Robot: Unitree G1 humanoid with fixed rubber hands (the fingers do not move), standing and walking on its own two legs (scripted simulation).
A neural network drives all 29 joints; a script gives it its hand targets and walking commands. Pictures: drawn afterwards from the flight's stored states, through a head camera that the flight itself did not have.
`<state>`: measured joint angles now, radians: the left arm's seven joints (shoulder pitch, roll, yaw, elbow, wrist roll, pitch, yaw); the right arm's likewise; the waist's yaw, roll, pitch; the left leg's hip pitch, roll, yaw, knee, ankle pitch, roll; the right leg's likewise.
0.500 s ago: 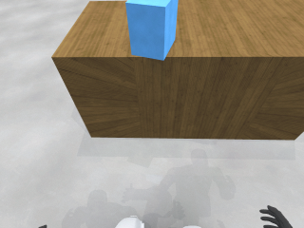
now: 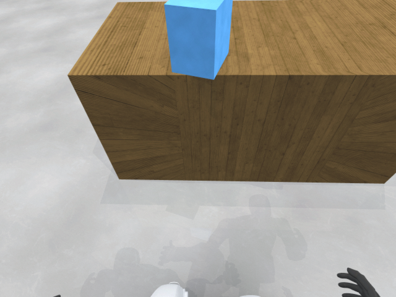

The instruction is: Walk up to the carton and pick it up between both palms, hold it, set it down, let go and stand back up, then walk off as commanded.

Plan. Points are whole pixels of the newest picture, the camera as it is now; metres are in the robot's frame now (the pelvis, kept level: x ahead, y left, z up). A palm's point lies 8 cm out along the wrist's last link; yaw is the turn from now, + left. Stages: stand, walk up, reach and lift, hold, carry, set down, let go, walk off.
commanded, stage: stand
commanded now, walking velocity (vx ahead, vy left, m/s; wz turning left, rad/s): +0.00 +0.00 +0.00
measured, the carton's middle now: (201, 32) +0.94 +0.00 +0.10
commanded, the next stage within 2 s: none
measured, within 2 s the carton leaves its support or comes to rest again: neither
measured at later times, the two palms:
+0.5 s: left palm out of the picture +0.08 +0.33 -0.09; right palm out of the picture +0.12 -0.31 -0.08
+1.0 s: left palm out of the picture +0.08 +0.33 -0.09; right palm out of the picture +0.12 -0.31 -0.08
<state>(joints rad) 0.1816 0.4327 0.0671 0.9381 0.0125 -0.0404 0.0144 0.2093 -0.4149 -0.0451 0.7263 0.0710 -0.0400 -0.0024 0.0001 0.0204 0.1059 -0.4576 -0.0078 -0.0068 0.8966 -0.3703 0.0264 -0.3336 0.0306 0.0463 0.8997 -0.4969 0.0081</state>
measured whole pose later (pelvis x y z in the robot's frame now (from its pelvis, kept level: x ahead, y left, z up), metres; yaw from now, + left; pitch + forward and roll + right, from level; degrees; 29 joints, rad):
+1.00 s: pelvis +0.00 +0.00 +0.00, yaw +0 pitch -4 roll -1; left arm 0.18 0.43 0.06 0.95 0.01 -0.04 0.01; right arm 0.21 -0.41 -0.04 0.73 0.07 -0.04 -0.01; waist 0.00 0.02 0.10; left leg -0.46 -0.01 -0.01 0.89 -0.37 0.03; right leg -0.33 0.03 0.05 0.90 -0.50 0.01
